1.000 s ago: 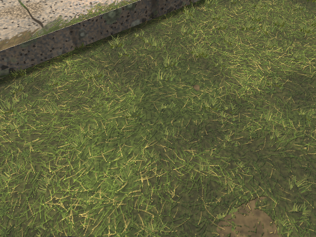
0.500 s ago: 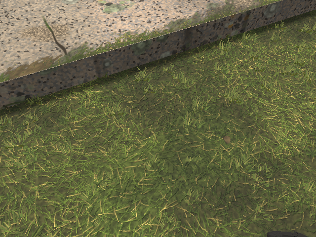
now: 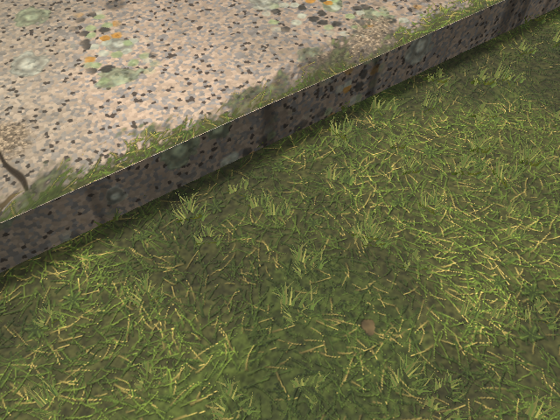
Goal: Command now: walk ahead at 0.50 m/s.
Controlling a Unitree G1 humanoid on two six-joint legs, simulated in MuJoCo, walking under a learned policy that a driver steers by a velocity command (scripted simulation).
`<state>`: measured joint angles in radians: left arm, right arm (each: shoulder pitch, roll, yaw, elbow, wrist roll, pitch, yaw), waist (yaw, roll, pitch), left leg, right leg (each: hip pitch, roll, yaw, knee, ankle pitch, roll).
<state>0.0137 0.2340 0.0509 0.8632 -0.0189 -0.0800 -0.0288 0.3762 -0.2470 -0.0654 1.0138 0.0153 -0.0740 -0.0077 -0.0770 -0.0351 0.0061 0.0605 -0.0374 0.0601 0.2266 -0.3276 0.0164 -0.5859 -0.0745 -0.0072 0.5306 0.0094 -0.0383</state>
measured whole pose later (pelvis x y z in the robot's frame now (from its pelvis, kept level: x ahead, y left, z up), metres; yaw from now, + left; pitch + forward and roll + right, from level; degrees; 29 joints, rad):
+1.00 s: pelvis +0.55 +0.07 +0.01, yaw +13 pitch +2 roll +1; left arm 0.05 0.26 0.07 0.91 -0.01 -0.08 -0.01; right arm 0.33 -0.23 -0.07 0.96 0.01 -0.08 0.00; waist -0.06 -0.04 0.01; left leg -0.01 -0.06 0.04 0.21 -0.23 0.05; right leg -0.67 -0.13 0.02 0.65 0.06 0.00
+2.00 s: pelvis +1.10 +0.18 +0.01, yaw +7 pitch +2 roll +0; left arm 0.16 0.16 0.01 0.86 -0.04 -0.01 0.02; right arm 0.50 -0.14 0.00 1.09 -0.05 -0.04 -0.02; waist -0.05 -0.04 -0.01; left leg -0.09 0.01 0.17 0.38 -0.33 0.04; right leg -1.18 -0.03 0.04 1.96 -0.31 0.01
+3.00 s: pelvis +1.74 +0.20 +0.18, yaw -10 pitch +2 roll +1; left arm 0.23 0.28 0.03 0.75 -0.01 -0.08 0.00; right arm 0.32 -0.25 -0.03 0.80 0.00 -0.09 0.02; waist -0.02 -0.04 -0.01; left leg -0.22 -0.08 0.06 0.32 -0.16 0.09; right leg -0.64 -0.09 0.05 1.21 -0.27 0.00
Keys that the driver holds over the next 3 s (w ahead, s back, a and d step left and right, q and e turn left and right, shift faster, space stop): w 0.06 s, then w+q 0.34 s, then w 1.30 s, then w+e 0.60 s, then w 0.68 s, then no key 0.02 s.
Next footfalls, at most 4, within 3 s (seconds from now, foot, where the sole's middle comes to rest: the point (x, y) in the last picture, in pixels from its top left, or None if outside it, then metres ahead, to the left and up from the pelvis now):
0.06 right None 0.21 -0.13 -0.77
0.60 left None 0.49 0.15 -0.77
1.16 right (271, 279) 0.86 -0.01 -0.77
1.68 left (174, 230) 1.05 0.26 -0.77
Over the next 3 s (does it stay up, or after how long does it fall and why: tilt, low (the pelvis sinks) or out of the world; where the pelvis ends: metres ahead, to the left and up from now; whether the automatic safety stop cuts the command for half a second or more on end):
stays up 1.74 0.20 0.18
